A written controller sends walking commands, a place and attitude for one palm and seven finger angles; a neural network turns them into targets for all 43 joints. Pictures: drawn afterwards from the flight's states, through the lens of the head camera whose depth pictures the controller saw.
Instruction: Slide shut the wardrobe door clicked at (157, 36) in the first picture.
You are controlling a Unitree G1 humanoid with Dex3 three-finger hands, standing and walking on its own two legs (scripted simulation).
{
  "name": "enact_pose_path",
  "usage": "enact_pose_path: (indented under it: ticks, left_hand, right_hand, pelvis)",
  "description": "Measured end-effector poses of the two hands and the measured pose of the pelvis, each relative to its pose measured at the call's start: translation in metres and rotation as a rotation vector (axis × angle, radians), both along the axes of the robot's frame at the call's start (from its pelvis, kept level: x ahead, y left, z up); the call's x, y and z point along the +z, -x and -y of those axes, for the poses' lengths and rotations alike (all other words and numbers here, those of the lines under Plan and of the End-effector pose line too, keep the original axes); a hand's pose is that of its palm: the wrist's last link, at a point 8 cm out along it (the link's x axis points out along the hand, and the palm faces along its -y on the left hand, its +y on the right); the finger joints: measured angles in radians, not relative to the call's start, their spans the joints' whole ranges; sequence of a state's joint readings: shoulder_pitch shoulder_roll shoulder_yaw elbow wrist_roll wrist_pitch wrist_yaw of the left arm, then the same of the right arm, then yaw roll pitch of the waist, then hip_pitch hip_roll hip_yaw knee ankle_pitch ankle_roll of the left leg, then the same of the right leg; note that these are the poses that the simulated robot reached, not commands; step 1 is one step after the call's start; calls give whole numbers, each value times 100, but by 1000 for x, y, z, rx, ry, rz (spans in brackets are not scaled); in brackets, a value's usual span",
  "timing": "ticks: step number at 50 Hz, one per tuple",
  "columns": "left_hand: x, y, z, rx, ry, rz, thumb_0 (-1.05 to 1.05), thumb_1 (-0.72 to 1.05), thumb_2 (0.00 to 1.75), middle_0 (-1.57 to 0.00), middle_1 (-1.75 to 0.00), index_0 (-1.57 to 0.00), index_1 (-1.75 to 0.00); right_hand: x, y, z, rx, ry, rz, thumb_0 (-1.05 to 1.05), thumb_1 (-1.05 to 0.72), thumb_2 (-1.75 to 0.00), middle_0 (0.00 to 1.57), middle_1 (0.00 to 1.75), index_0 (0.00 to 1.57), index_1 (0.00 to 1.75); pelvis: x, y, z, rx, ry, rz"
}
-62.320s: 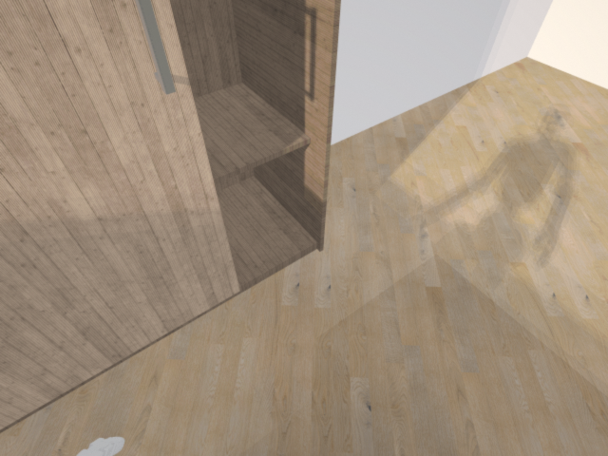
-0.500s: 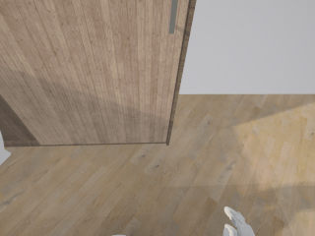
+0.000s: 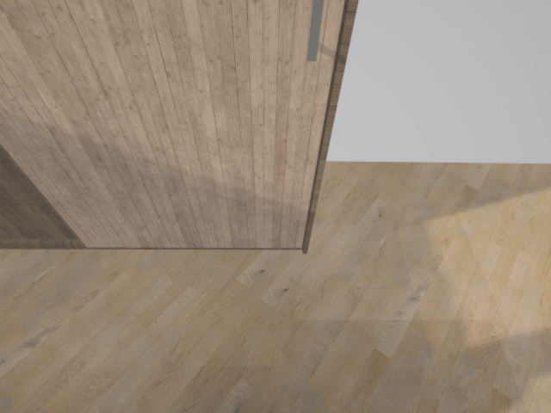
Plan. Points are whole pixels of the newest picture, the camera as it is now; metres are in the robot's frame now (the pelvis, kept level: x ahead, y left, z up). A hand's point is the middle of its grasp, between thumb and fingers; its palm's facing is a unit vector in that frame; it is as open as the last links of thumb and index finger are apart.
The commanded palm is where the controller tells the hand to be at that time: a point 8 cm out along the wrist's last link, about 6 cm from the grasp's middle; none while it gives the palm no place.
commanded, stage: let the arm hang, fingers relaxed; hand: left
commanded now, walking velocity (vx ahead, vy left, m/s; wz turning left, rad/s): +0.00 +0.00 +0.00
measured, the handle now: out of the picture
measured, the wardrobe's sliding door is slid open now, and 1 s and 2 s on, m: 0.00 0.00 0.00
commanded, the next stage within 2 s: look to check the result in 0.62 s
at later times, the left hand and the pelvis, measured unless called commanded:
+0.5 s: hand out of the picture -0.01 +0.19 -0.17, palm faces -0.02 -0.98 -0.19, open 7.3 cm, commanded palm none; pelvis -0.02 +0.02 +0.01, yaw -2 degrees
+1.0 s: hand out of the picture -0.02 +0.20 -0.17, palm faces -0.03 -0.99 -0.16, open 7.3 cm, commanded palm none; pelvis -0.02 +0.03 +0.01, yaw -2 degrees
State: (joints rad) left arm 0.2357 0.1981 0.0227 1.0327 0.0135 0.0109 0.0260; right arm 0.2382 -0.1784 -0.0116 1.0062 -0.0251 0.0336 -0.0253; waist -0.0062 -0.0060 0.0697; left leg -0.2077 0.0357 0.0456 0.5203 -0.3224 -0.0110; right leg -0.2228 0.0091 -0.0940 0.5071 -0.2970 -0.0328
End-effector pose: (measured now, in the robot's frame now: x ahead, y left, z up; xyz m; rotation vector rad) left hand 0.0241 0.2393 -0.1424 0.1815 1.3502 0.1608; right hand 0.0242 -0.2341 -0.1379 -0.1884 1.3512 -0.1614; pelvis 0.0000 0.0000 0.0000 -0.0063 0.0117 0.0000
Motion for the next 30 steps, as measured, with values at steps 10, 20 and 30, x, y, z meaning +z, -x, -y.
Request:
enact_pose_path:
  ticks: [10,20,30]
  left_hand:
    - [10,10,-1,-22,6,-19,-1,92,90,-20,-30,-20,-30]
    - [7,21,1,-24,24,-31,0,93,90,-20,-30,-20,-30]
    - [3,44,6,-16,53,-83,0,91,90,-20,-30,-20,-30]
  right_hand:
    - [-3,29,-21,-34,-44,-28,0,-92,-90,20,30,20,30]
    - [-2,65,-38,-62,-69,-87,0,-91,-90,19,30,20,30]
    - [-1,87,-48,-89,-70,-126,0,-91,-90,19,30,20,30]
  pelvis:
    - [8,8,-10,-22,-1,34]
    - [10,15,-14,-30,-3,40]
    - [10,19,-20,-36,-2,42]
